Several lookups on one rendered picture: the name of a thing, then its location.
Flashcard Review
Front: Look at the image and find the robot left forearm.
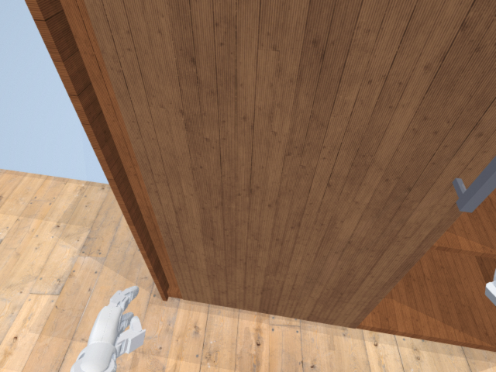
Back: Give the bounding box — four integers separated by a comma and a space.
70, 343, 117, 372

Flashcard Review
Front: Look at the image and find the handle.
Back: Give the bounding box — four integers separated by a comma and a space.
452, 156, 496, 213

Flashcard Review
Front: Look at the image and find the robot left hand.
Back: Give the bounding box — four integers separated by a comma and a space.
87, 286, 146, 358

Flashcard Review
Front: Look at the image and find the wardrobe door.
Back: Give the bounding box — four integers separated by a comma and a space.
84, 0, 496, 329
60, 0, 179, 288

